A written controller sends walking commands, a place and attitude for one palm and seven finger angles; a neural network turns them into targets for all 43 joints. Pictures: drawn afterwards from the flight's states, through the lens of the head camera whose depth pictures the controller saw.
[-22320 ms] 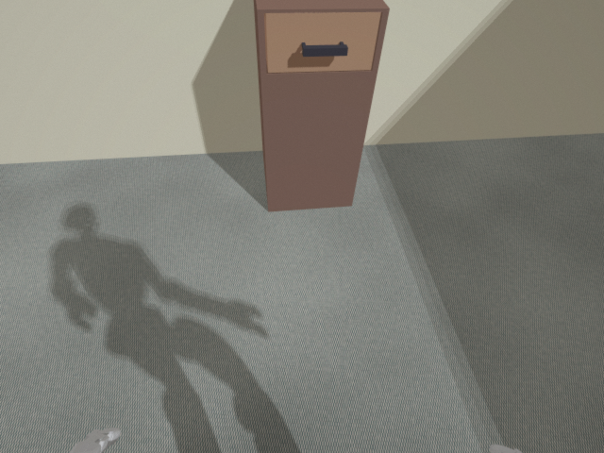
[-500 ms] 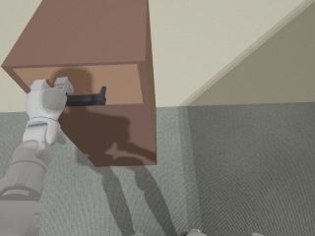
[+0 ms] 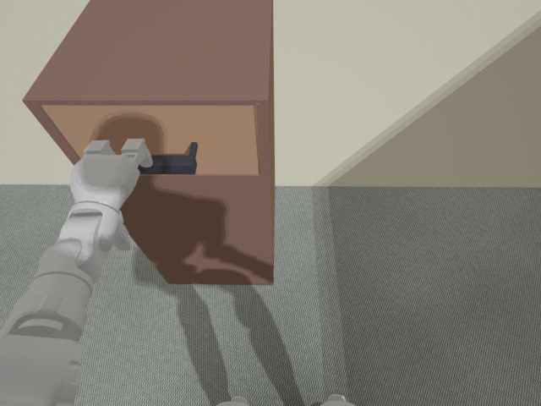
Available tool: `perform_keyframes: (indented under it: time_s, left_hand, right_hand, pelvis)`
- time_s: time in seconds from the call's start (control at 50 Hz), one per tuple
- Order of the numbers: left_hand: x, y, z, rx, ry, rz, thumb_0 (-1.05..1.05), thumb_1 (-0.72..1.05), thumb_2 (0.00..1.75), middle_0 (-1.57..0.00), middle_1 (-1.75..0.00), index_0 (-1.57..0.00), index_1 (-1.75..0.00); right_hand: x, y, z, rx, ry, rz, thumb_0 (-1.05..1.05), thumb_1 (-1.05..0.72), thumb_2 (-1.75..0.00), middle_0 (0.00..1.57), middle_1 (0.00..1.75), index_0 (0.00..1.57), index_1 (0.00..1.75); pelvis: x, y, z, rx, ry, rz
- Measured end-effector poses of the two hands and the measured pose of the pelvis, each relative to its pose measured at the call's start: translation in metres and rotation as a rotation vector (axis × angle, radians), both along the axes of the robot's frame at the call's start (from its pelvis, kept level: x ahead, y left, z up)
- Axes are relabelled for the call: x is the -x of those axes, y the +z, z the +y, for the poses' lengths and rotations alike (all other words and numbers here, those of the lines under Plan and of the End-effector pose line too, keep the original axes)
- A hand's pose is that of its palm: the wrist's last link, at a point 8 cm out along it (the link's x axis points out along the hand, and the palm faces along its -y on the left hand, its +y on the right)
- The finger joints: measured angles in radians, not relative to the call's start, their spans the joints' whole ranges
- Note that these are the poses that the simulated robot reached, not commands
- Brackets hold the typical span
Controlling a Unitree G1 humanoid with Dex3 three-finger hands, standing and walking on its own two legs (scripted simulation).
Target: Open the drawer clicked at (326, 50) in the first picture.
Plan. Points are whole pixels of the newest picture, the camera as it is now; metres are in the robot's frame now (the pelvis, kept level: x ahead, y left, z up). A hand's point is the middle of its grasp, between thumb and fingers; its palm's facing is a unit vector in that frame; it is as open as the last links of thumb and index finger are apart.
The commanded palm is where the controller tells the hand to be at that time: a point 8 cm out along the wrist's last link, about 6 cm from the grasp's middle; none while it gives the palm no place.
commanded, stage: lower the fingers behind the handle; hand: left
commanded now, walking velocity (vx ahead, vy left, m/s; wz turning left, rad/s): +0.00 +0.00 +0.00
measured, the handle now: (158, 155) +0.51 +0.24 +0.02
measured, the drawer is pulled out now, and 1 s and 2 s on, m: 0.00 0.00 0.00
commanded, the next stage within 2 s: lift the fingers back up to retry in 0.54 s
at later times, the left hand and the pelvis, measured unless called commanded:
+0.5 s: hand (122, 194) +0.41 +0.27 +0.04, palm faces -0.03 +0.01 -1.00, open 13.9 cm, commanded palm +0.39 +0.26 +0.06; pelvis -0.02 -0.01 -0.01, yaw +0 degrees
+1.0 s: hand (121, 189) +0.42 +0.27 +0.04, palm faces -0.06 -0.01 -1.00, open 13.8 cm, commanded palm +0.40 +0.27 +0.11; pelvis -0.01 -0.01 +0.00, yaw +0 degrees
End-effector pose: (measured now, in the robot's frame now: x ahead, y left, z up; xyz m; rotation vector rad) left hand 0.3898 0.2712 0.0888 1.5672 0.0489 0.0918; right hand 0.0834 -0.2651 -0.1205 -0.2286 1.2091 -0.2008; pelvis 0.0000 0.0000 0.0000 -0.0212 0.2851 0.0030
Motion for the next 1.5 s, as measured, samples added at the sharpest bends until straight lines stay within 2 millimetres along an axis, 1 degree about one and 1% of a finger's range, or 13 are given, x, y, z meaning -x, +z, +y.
perform_keyframes:
  time_s: [0.18,0.32,0.46,0.54,0.64,0.9,1.02,1.12,1.2,1.3,1.34,1.4,1.5]
  left_hand:
    - [-0.008,0.005,-0.004,-0.035,0.037,0.044,0.00,-0.49,0.30,-0.36,-1.30,-0.31,-1.34]
    - [-0.009,0.007,-0.004,-0.027,0.040,0.079,0.00,-0.49,0.30,-0.34,-1.29,-0.29,-1.34]
    - [-0.005,0.005,-0.002,-0.010,0.030,0.064,0.00,-0.49,0.30,-0.31,-1.29,-0.28,-1.29]
    - [-0.004,0.003,-0.002,-0.011,0.025,0.049,0.00,-0.49,0.30,-0.30,-1.29,-0.27,-1.28]
    - [-0.004,0.003,-0.003,-0.015,0.025,0.040,0.00,-0.49,0.30,-0.31,-1.29,-0.27,-1.29]
    - [-0.007,0.008,-0.001,-0.005,0.021,0.088,0.00,-0.49,0.30,-0.33,-1.27,-0.30,-1.26]
    - [-0.012,0.012,-0.002,0.007,-0.007,0.084,0.00,-0.49,0.30,-0.36,-1.27,-0.31,-1.23]
    - [-0.022,0.023,-0.009,0.027,-0.045,0.036,0.00,-0.49,0.30,-0.34,-1.24,-0.32,-1.21]
    - [-0.029,0.038,-0.010,0.029,-0.037,-0.009,0.00,-0.49,0.30,-0.33,-1.22,-0.32,-1.20]
    - [-0.030,0.053,-0.003,0.023,0.020,-0.014,0.00,-0.49,0.30,-0.32,-1.21,-0.31,-1.20]
    - [-0.027,0.053,0.001,0.025,0.044,0.014,0.00,-0.49,0.30,-0.32,-1.21,-0.31,-1.20]
    - [-0.019,0.046,0.004,0.033,0.058,0.074,0.00,-0.49,0.30,-0.32,-1.21,-0.31,-1.20]
    - [-0.003,0.034,0.001,0.054,0.007,0.122,0.00,-0.49,0.30,-0.32,-1.20,-0.31,-1.20]
  right_hand:
    - [0.012,-0.001,0.004,-0.011,-0.001,-0.007,0.00,-0.91,-0.89,0.20,0.30,0.20,0.30]
    - [0.033,-0.002,-0.006,0.009,-0.023,0.012,0.00,-0.91,-0.89,0.20,0.30,0.21,0.30]
    - [0.050,-0.005,-0.016,0.029,-0.040,0.041,0.00,-0.91,-0.89,0.20,0.30,0.20,0.30]
    - [0.053,-0.006,-0.018,0.034,-0.042,0.048,0.00,-0.91,-0.89,0.20,0.30,0.20,0.30]
    - [0.051,-0.007,-0.018,0.032,-0.039,0.043,0.00,-0.91,-0.89,0.20,0.30,0.20,0.30]
    - [0.034,0.001,-0.008,0.018,-0.048,-0.006,0.00,-0.91,-0.89,0.20,0.30,0.20,0.30]
    - [0.024,0.006,-0.005,0.021,-0.049,-0.004,0.00,-0.91,-0.89,0.20,0.30,0.20,0.30]
    - [0.013,0.010,-0.002,0.018,-0.054,-0.006,0.00,-0.91,-0.89,0.20,0.30,0.20,0.30]
    - [-0.001,0.013,0.002,0.001,-0.060,-0.021,0.00,-0.91,-0.89,0.20,0.30,0.20,0.30]
    - [-0.025,0.017,0.008,-0.033,-0.055,-0.057,0.00,-0.91,-0.89,0.20,0.30,0.20,0.30]
    - [-0.036,0.019,0.010,-0.044,-0.043,-0.073,0.00,-0.91,-0.89,0.20,0.30,0.20,0.30]
    - [-0.053,0.023,0.013,-0.048,-0.017,-0.098,0.00,-0.91,-0.89,0.20,0.30,0.20,0.30]
    - [-0.079,0.031,0.014,-0.025,0.034,-0.138,0.00,-0.91,-0.89,0.20,0.30,0.20,0.30]
  pelvis:
    - [0.010,-0.001,-0.004,-0.005,0.002,-0.003]
    - [0.016,-0.003,-0.008,-0.008,-0.003,0.000]
    - [0.019,-0.007,-0.010,-0.009,-0.008,0.009]
    - [0.021,-0.009,-0.011,-0.009,-0.007,0.016]
    - [0.022,-0.010,-0.012,-0.008,-0.006,0.020]
    - [0.015,-0.001,-0.009,-0.006,-0.006,-0.006]
    - [0.005,0.005,-0.005,-0.003,-0.005,-0.016]
    - [-0.007,0.009,-0.001,0.000,-0.008,-0.026]
    - [-0.017,0.013,0.002,0.002,-0.015,-0.035]
    - [-0.029,0.019,0.005,0.002,-0.023,-0.053]
    - [-0.033,0.021,0.005,0.002,-0.022,-0.061]
    - [-0.037,0.023,0.005,0.001,-0.019,-0.072]
    - [-0.039,0.024,0.003,0.002,-0.004,-0.084]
